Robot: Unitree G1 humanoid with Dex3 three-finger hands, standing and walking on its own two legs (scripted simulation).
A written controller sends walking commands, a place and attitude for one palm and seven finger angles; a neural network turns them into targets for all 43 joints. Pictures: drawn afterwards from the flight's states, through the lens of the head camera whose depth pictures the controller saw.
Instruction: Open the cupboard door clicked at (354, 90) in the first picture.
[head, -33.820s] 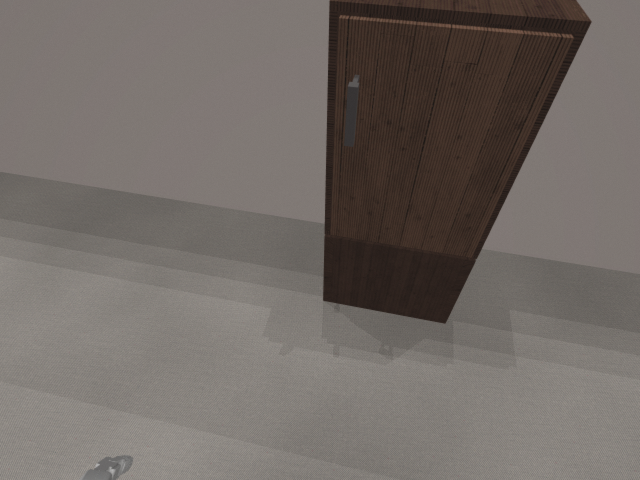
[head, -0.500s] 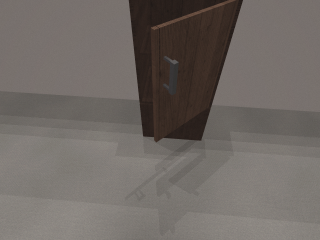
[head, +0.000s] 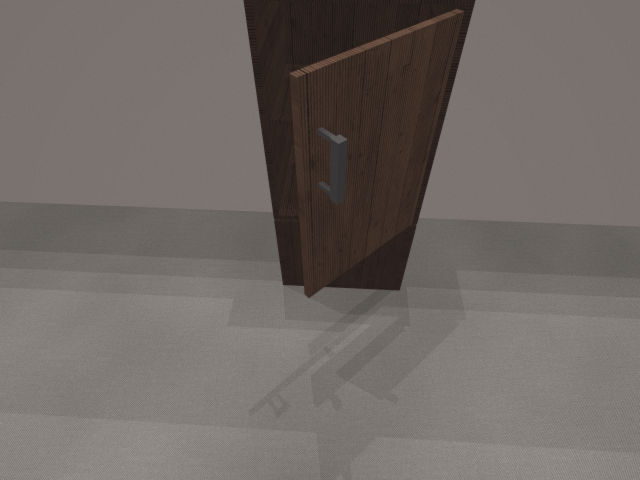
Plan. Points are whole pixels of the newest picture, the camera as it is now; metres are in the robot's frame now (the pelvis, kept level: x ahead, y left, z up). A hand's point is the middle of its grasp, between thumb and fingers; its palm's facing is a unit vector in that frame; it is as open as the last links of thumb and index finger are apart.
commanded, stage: look to check the result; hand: left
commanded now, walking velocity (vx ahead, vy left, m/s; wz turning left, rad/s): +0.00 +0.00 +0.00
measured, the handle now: (330, 166) +0.62 +0.01 +0.04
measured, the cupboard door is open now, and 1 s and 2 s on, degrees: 44 44 44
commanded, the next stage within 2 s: walk to a spot facing it in 0.60 s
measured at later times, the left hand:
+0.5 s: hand out of the picture +0.06 +0.23 -0.16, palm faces -0.01 -0.95 -0.32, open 7.4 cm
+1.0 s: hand out of the picture +0.08 +0.20 -0.17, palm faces -0.09 -0.96 -0.27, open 7.4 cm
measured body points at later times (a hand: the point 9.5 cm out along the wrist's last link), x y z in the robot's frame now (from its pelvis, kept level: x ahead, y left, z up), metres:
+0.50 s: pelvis +0.02 +0.00 +0.00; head +0.04 -0.01 +0.45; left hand +0.07 +0.28 -0.14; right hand +0.08 -0.28 -0.15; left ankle +0.02 +0.11 -0.75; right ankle +0.00 -0.10 -0.75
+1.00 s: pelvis +0.02 -0.01 -0.01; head +0.04 -0.02 +0.44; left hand +0.09 +0.25 -0.15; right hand +0.05 -0.28 -0.16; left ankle +0.02 +0.11 -0.75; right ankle +0.00 -0.10 -0.75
